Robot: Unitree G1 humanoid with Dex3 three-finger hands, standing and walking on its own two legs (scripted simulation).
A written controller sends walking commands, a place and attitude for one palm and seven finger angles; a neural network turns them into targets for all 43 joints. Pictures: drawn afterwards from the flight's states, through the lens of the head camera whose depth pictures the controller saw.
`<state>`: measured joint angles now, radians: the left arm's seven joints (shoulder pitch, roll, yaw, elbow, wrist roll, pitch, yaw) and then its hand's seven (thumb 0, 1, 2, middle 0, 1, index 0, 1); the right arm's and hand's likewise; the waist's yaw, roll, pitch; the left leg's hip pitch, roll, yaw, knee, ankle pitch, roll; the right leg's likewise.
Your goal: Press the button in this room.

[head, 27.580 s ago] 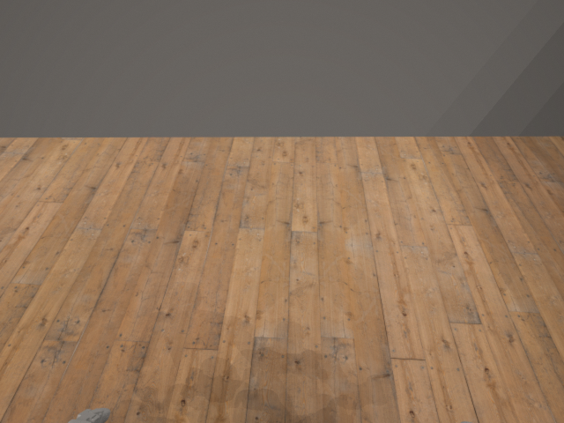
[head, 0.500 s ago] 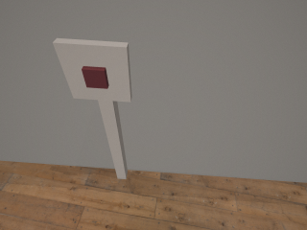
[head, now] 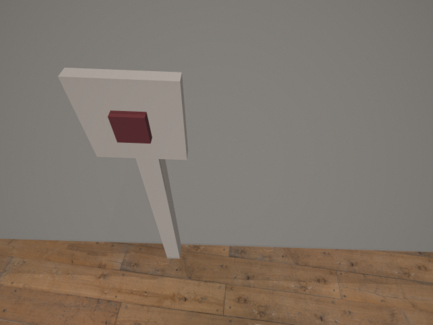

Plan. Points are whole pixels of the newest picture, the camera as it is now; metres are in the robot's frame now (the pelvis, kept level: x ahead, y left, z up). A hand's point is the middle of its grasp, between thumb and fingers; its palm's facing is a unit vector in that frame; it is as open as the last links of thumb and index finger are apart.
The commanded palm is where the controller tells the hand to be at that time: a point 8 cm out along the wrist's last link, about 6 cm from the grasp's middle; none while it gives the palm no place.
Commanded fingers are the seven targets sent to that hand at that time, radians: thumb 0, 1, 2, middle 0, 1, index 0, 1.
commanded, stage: come to a stop and stand still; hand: left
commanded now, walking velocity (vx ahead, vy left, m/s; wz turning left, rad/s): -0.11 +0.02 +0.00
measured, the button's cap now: (131, 126) +0.47 +0.20 +0.10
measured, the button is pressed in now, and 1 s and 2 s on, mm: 0 0 0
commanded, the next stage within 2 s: look again from close up in 0.62 s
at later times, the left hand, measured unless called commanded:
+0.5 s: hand out of the picture +0.00 +0.15 -0.17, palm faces +0.06 -0.98 -0.20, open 7.2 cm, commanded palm none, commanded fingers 0.00 0.90 0.90 -0.20 -0.30 -0.20 -0.30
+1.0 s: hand out of the picture -0.02 +0.16 -0.18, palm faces +0.07 -0.98 -0.20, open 7.4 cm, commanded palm none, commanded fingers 0.00 0.90 0.90 -0.20 -0.30 -0.20 -0.30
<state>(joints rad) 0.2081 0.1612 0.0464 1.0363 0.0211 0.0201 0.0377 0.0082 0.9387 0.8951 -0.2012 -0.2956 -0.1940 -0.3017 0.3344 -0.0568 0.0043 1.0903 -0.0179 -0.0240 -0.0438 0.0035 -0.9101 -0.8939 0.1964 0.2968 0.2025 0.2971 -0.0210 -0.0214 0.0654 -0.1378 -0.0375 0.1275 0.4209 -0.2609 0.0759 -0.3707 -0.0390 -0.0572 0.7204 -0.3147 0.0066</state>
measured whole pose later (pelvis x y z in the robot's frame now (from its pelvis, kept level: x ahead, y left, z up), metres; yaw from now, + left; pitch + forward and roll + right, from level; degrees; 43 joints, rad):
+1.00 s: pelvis -0.03 -0.02 -0.01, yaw +1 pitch -1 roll +0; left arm 0.32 0.17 0.02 1.04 0.02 0.00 0.03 0.00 0.91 0.89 -0.21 -0.30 -0.20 -0.30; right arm 0.38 -0.17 -0.02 1.04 -0.02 0.00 -0.03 0.00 -0.91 -0.89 0.19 0.30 0.20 0.30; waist -0.01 -0.01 -0.04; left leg -0.23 0.00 0.04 0.56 -0.30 0.02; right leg -0.30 -0.01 -0.10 0.52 -0.20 -0.04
